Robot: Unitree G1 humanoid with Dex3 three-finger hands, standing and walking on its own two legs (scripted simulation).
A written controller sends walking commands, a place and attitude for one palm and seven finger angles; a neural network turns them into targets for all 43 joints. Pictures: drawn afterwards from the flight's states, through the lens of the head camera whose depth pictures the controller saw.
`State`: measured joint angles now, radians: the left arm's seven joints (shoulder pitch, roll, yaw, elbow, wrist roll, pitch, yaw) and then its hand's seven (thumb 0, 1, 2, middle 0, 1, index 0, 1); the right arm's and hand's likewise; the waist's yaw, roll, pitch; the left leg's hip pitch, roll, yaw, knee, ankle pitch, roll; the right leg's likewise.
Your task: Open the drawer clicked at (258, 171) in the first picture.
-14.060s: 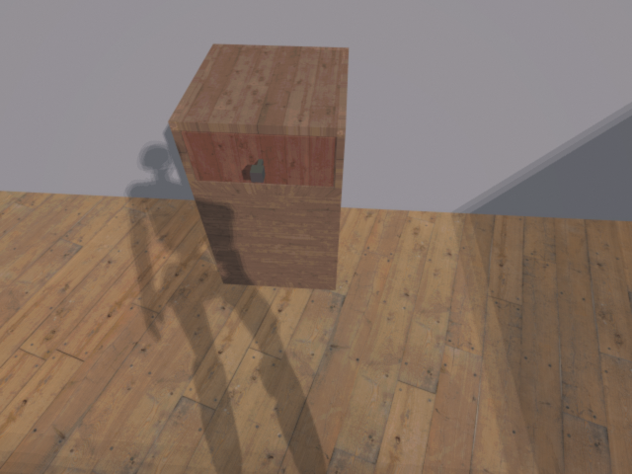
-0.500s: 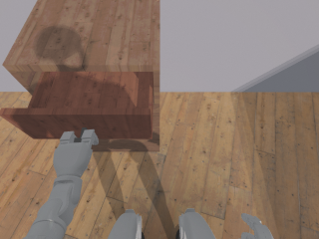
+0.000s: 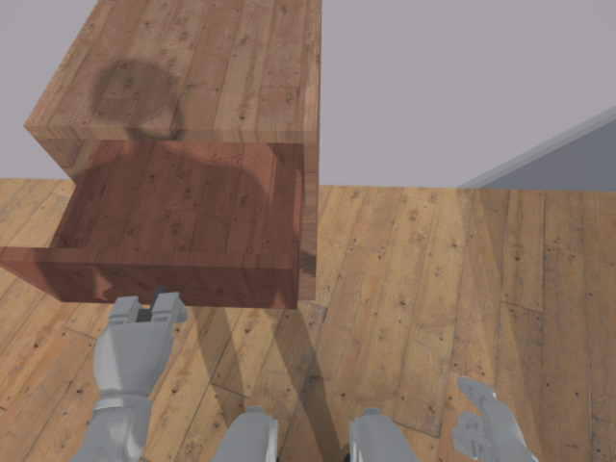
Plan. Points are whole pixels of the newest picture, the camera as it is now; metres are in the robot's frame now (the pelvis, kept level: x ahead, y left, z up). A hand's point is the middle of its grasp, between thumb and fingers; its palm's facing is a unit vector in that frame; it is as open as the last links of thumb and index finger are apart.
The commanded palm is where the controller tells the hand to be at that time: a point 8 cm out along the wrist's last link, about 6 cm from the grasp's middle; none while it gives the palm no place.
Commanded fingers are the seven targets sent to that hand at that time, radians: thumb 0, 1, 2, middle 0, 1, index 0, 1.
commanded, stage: pull the drawer open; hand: left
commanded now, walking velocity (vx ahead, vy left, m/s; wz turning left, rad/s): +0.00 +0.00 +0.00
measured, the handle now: (155, 311) +0.32 +0.23 -0.05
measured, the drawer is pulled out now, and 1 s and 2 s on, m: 0.21 0.30 0.30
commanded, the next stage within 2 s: open the thumb to release the handle in 1.00 s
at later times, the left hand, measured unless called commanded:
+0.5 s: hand (144, 398) +0.21 +0.23 -0.07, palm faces -0.09 -0.07 -0.99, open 6.2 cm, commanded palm +0.17 +0.24 -0.02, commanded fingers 0.00 0.90 0.90 -0.40 -1.35 -0.40 -1.35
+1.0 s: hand (134, 440) +0.16 +0.23 -0.07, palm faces -0.14 -0.09 -0.99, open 6.3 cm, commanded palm +0.12 +0.24 -0.02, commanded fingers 0.00 0.90 0.90 -0.40 -1.35 -0.40 -1.35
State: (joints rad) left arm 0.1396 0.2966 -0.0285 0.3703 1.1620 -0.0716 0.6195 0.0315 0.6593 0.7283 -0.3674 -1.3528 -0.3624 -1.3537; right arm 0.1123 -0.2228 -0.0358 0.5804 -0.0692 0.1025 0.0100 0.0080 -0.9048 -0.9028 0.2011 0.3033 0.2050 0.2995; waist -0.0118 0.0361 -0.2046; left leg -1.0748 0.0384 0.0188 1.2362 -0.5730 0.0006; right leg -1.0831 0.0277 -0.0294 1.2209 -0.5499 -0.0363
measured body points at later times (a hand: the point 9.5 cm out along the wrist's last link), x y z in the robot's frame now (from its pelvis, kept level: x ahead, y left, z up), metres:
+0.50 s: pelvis +0.00 -0.01 -0.01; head +0.11 -0.02 +0.43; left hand +0.21 +0.23 -0.01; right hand +0.19 -0.24 -0.13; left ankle +0.00 +0.12 -0.63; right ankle +0.01 -0.10 -0.63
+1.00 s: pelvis -0.01 -0.01 -0.02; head +0.10 -0.03 +0.41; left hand +0.16 +0.23 -0.01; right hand +0.21 -0.23 -0.14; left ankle +0.00 +0.12 -0.63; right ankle +0.01 -0.10 -0.63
